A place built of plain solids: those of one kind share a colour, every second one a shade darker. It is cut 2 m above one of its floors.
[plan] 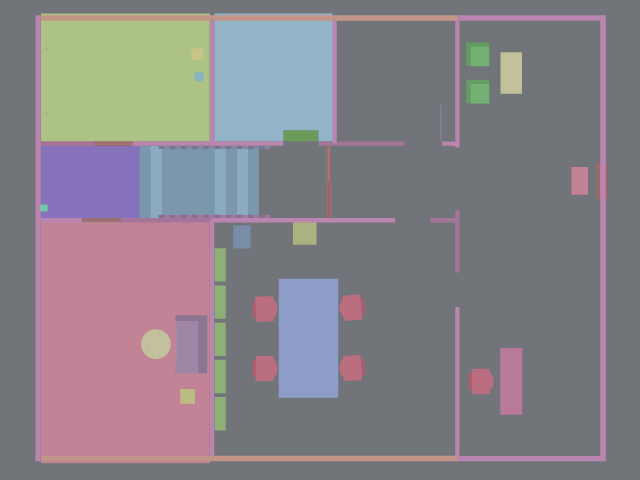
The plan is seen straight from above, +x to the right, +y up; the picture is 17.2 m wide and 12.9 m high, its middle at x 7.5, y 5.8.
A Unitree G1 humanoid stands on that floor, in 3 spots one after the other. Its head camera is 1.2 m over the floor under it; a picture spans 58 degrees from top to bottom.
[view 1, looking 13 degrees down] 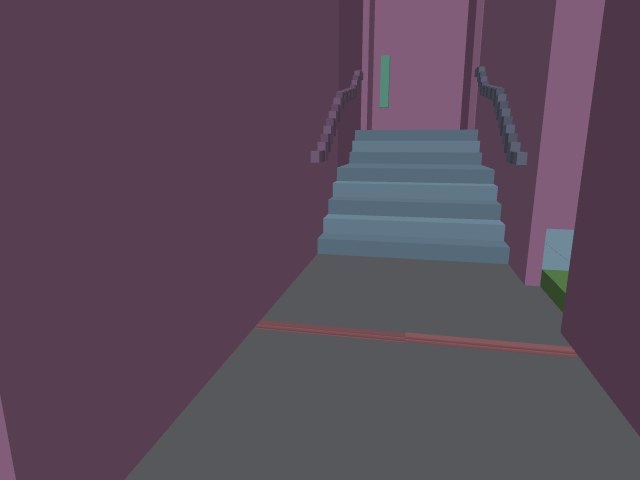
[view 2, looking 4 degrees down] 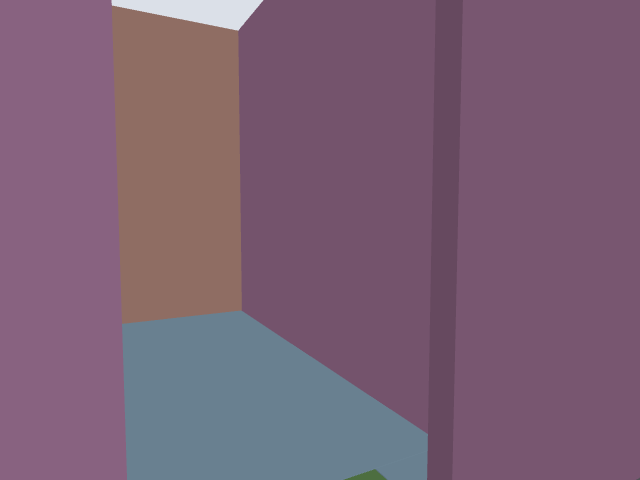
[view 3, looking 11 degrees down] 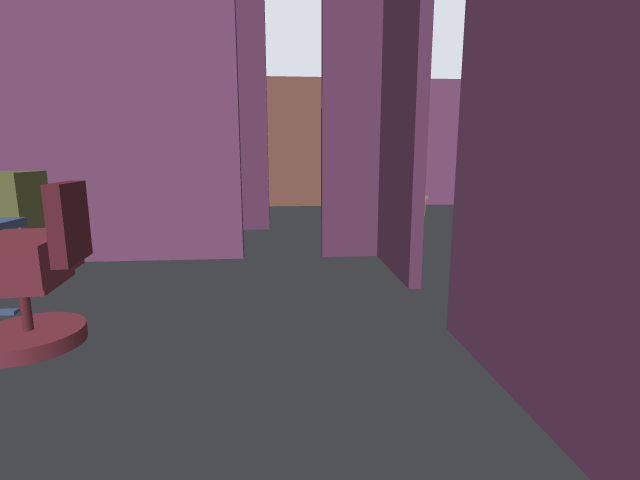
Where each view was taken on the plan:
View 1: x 10.29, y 7.36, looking -168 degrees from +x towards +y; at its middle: split_steps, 4.65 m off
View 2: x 6.46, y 7.36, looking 62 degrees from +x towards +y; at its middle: wall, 2.94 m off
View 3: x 9.99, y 1.20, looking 85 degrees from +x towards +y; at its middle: ground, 6.29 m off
